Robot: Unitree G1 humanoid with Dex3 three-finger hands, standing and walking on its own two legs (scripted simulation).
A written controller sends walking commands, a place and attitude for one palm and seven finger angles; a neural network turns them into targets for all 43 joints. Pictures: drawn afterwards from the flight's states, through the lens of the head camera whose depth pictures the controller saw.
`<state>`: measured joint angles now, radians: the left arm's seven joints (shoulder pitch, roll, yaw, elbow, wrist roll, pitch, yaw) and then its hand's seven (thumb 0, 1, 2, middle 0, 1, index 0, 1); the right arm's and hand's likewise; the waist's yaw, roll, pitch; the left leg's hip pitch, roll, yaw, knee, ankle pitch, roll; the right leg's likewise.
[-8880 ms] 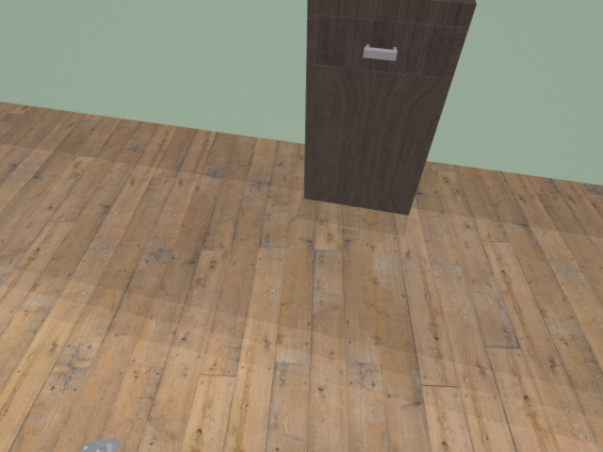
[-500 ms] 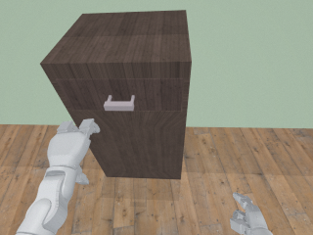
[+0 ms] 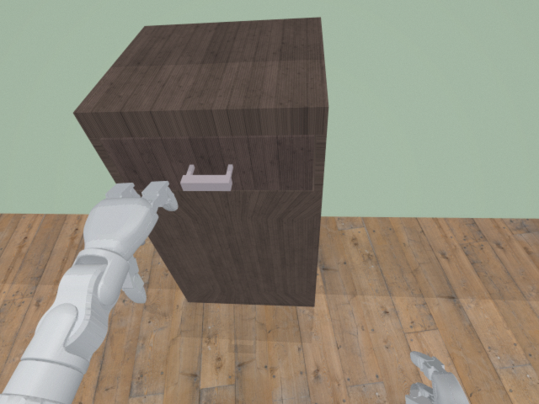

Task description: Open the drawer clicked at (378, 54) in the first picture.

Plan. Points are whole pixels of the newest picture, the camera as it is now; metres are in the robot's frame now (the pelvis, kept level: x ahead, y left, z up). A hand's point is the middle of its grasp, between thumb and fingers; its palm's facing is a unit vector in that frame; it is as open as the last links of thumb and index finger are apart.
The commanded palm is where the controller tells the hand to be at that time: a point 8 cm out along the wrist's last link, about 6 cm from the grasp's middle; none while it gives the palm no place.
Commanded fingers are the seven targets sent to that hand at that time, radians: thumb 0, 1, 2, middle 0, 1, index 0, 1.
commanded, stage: raise the hand with hooked fingers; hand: left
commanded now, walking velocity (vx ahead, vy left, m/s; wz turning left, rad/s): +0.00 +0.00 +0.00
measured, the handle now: (208, 175) +0.56 +0.23 -0.02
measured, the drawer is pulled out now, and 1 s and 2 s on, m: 0.00 0.00 0.00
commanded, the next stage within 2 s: move the hooked fingers above the handle in 0.16 s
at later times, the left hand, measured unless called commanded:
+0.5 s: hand (150, 237) +0.32 +0.23 +0.08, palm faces +0.01 -0.04 -1.00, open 13.8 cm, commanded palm +0.32 +0.24 +0.14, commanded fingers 0.00 -0.50 0.30 -0.30 -1.20 -0.30 -1.20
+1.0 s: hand (173, 204) +0.40 +0.23 +0.06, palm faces +0.00 -0.02 -1.00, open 13.8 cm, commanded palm +0.39 +0.24 +0.12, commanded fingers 0.00 -0.50 0.30 -0.30 -1.20 -0.30 -1.20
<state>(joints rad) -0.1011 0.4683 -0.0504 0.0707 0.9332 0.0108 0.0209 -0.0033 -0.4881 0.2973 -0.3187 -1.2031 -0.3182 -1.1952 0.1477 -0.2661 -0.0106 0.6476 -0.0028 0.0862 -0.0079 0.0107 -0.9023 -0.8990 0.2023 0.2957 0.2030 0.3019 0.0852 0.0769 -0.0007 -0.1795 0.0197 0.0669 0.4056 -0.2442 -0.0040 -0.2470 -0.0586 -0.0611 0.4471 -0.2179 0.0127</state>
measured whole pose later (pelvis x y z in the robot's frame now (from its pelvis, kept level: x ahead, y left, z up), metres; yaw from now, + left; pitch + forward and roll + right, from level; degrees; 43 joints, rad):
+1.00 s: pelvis +0.00 +0.00 -0.01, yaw -1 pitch +7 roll +1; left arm -0.49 0.45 -0.08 0.59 1.02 -0.03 0.17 0.00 -0.49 0.30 -0.32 -1.20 -0.32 -1.20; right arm 0.26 -0.27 -0.05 0.70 0.02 0.07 -0.03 0.01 -0.90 -0.90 0.20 0.30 0.20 0.30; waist 0.01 0.05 -0.04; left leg -0.33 0.02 0.08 0.49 -0.28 0.00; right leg -0.40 -0.06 -0.05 0.52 -0.24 0.01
